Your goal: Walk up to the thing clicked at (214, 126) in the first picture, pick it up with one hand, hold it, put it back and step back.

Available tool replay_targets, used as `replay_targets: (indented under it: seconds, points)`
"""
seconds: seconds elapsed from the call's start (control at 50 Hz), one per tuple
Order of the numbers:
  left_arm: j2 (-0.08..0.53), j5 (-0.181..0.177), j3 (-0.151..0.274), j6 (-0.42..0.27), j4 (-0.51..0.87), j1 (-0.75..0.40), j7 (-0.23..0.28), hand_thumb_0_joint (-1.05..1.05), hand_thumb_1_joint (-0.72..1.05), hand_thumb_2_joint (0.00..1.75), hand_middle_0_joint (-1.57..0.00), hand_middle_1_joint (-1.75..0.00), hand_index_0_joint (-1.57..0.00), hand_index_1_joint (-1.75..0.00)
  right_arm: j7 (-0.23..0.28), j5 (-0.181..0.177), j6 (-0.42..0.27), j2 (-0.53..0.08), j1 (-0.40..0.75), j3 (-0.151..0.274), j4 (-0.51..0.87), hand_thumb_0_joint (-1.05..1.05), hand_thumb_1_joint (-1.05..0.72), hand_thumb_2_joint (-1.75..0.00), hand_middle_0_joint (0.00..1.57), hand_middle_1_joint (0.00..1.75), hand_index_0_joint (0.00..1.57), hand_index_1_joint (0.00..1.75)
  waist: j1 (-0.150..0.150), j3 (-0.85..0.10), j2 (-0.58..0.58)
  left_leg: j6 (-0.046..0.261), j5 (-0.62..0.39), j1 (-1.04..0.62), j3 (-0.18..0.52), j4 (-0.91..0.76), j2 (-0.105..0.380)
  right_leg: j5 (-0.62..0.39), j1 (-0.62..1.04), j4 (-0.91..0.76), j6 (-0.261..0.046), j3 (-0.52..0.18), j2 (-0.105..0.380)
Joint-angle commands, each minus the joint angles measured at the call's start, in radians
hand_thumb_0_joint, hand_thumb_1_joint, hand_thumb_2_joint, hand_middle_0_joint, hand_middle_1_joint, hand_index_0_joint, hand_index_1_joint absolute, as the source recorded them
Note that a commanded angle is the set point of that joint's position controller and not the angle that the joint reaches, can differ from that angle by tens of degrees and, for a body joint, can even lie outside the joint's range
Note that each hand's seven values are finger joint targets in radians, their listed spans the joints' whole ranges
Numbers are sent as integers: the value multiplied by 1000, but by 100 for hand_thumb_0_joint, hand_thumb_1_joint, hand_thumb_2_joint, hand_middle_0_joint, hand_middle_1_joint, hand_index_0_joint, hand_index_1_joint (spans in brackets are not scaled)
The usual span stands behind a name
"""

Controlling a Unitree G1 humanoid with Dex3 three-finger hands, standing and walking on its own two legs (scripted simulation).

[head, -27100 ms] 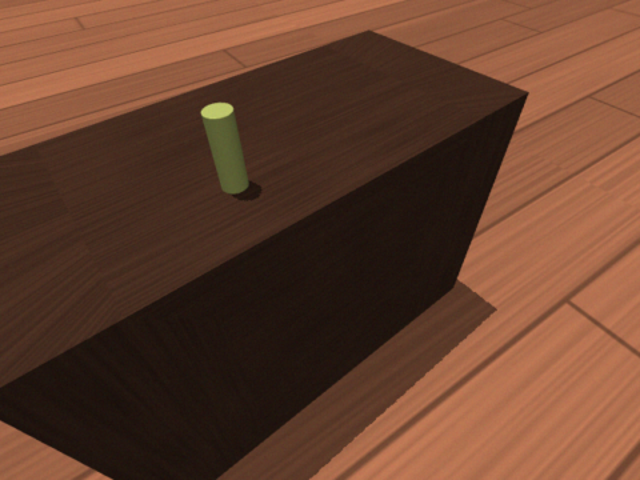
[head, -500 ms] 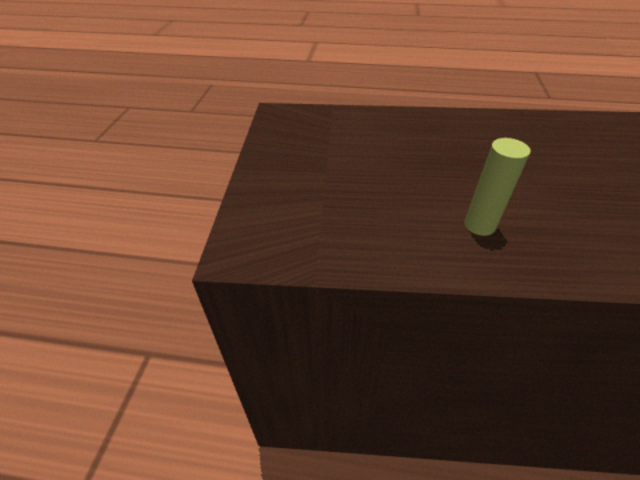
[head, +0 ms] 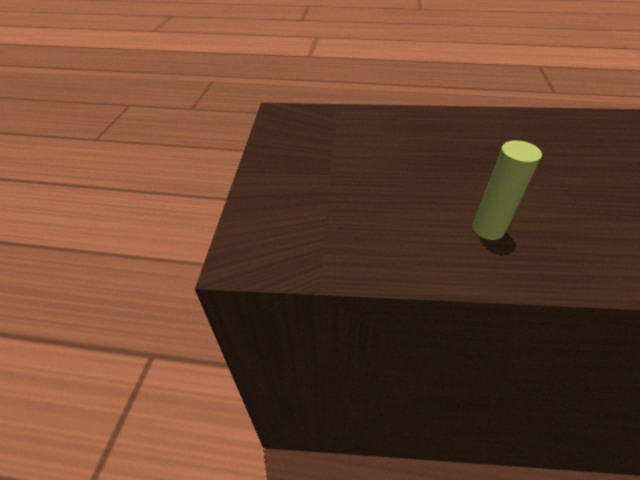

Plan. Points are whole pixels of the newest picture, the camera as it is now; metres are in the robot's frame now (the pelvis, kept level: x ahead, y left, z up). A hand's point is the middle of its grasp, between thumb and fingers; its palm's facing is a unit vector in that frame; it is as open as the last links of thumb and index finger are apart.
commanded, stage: home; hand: right
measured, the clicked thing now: (503, 193) +0.51 -0.24 +0.09
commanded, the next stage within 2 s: stand in 0.24 s
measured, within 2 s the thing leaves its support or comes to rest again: neither
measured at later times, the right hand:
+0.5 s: hand out of the picture +0.07 -0.25 -0.15, palm faces -0.05 +0.93 -0.36, open 16.2 cm
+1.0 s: hand out of the picture +0.08 -0.25 -0.16, palm faces -0.06 +0.94 -0.35, open 7.6 cm
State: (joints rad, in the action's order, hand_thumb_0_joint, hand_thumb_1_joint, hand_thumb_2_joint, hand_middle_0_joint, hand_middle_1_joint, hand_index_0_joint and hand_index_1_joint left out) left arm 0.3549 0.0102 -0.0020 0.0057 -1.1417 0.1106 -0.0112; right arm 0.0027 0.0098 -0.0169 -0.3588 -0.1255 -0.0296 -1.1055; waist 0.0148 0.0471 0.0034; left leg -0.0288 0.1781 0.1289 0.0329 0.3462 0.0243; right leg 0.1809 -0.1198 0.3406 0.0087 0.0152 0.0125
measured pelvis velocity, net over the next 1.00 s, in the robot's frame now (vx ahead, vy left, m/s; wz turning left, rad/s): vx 0.01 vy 0.00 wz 0.01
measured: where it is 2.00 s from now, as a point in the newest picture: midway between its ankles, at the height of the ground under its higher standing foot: outside the picture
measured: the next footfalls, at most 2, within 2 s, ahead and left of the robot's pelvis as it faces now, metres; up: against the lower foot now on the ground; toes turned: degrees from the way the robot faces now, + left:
none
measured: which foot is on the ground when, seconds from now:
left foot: down 0.00-1.00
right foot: down 0.00-1.00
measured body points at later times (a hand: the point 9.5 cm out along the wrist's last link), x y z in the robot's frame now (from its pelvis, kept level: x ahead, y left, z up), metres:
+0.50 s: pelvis +0.00 +0.00 +0.00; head +0.00 +0.00 +0.45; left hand +0.06 +0.30 -0.14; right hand +0.07 -0.30 -0.13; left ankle +0.01 +0.14 -0.75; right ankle +0.00 -0.12 -0.75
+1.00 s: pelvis +0.01 +0.00 +0.00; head +0.01 +0.00 +0.45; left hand +0.07 +0.30 -0.13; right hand +0.08 -0.30 -0.13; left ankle +0.01 +0.14 -0.75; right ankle +0.00 -0.12 -0.75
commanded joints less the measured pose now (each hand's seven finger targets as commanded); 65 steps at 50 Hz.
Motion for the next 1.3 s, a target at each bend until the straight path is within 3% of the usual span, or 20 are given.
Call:
replay_targets:
  seconds: [0.0, 0.06, 0.24, 0.32, 0.36, 0.38, 0.46, 0.5, 0.54, 0.62, 0.68, 0.86, 0.96, 1.06, 1.18, 1.28]
  points:
    - [212, 3, 38, -25, 56, -29, 16, 0, 90, 90, -20, -30, -20, -30, 16, 1, -15, -222, 34, 51, 53, 0, 54, -6, 5, 5, 5, 5, -8, -81, -8, 44, -178, -14, 74, -43, 100, -157, 42, -53, -27, -91, 113]
    - [209, 2, 38, -26, 56, -34, 17, 0, 90, 90, -20, -30, -20, -30, 16, 0, -14, -213, 28, 49, 48, 0, 54, -6, 5, 5, 5, 5, -10, -81, 1, 46, -187, -9, 71, -43, 101, -179, 63, -51, -26, -88, 116]
    - [211, 3, 43, -23, 53, -28, 17, 0, 90, 90, -20, -30, -20, -30, 15, 2, -9, -215, 31, 52, 47, 0, 55, -5, 5, 5, 5, 5, -8, -46, -7, 43, -91, 7, 74, -66, 94, -82, 34, -74, -28, -90, 112]
    - [212, 4, 45, -26, 61, -31, 18, 0, 90, 90, -20, -30, -20, -30, 15, 2, -11, -215, 30, 52, 51, 0, 55, -5, 5, 5, 5, 5, -10, -68, -9, 48, -126, 4, 73, -55, 100, -124, 52, -68, -29, -92, 118]
    - [205, 3, 44, -24, 55, -23, 17, 0, 90, 90, -20, -30, -20, -30, 15, 1, -11, -218, 37, 52, 49, 0, 39, -21, 20, 21, 20, 21, -5, -45, -28, 45, -90, 9, 74, -66, 94, -88, 32, -76, -27, -90, 113]
    - [212, 4, 44, -24, 54, -27, 17, 0, 90, 90, -20, -30, -20, -30, 14, 1, -9, -210, 30, 50, 47, 0, 31, -29, 20, 29, 20, 29, -10, -33, -11, 42, -61, 18, 78, -75, 92, -51, 24, -80, -26, -88, 109]
    - [207, 4, 46, -23, 59, -27, 16, 0, 90, 90, -20, -30, -20, -30, 14, 4, -11, -220, 33, 55, 48, 0, -1, -61, 20, 30, 20, 30, -7, -42, -25, 46, -54, 28, 77, -75, 94, -60, 33, -78, -30, -90, 113]
    - [208, 3, 46, -23, 55, -20, 14, 0, 90, 90, -20, -30, -20, -30, 13, 2, -10, -219, 27, 55, 44, 0, -17, -77, 20, 30, 20, 30, -6, -30, -16, 44, -12, 29, 83, -85, 91, -8, 21, -82, -30, -90, 109]
    - [215, 5, 47, -25, 59, -23, 14, 0, 90, 90, -20, -30, -20, -30, 12, 2, -12, -211, 22, 54, 46, 0, -33, -90, 20, 30, 20, 30, -12, -43, -2, 48, -44, 21, 83, -78, 97, -48, 26, -74, -34, -91, 114]
    - [215, 2, 47, -27, 61, -22, 16, 0, 90, 90, -20, -30, -20, -30, 12, 1, -13, -214, 28, 55, 48, 0, -65, -90, 20, 30, 20, 30, -8, -67, -6, 48, -112, 2, 77, -60, 97, -105, 42, -67, -33, -93, 119]
    - [212, 1, 47, -26, 60, -17, 15, 0, 90, 90, -20, -30, -20, -30, 14, 2, -13, -216, 24, 54, 45, 0, -89, -90, 20, 30, 20, 30, -7, -58, -19, 48, -98, 7, 78, -65, 97, -96, 42, -69, -31, -90, 118]
    - [211, 2, 45, -28, 62, -19, 17, 0, 90, 90, -20, -30, -20, -30, 11, 1, -9, -210, 21, 54, 43, 0, -90, -90, 20, 30, 20, 30, -12, -46, 1, 43, -74, 4, 79, -66, 92, -63, 15, -79, -29, -90, 116]
    - [208, 1, 43, -30, 65, -16, 18, 0, 90, 90, -20, -30, -20, -30, 11, 1, -11, -212, 29, 54, 43, 0, -90, -90, 20, 30, 20, 30, -8, -61, -17, 45, -116, -1, 77, -58, 97, -109, 36, -72, -29, -89, 119]
    - [213, 1, 46, -29, 63, -18, 17, 0, 90, 90, -20, -30, -20, -30, 11, 1, -10, -204, 20, 52, 40, 0, -90, -90, 20, 30, 20, 30, -11, -51, -9, 42, -86, 8, 77, -71, 91, -96, 30, -75, -29, -91, 119]
    - [210, 1, 45, -32, 69, -23, 20, 0, 90, 90, -20, -30, -20, -30, 12, -1, -11, -212, 31, 57, 45, 0, -90, -90, 20, 30, 20, 30, -10, -83, -8, 46, -182, -21, 72, -46, 102, -174, 55, -62, -29, -84, 122]
    - [210, 1, 45, -30, 66, -21, 21, 0, 90, 90, -20, -30, -20, -30, 13, 0, -9, -207, 26, 56, 47, 0, -90, -90, 20, 30, 20, 30, -12, -70, -8, 43, -167, -4, 72, -55, 97, -154, 56, -65, -25, -78, 119]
